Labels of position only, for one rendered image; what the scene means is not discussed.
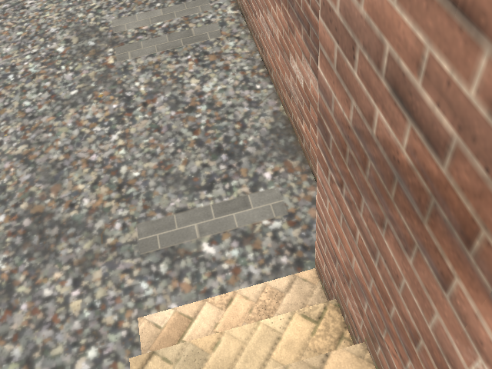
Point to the stairs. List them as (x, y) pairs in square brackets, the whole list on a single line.
[(286, 323)]

